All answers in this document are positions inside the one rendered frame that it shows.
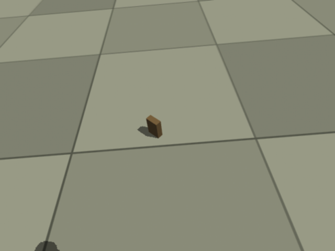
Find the carton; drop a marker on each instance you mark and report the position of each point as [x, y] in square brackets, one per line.
[154, 126]

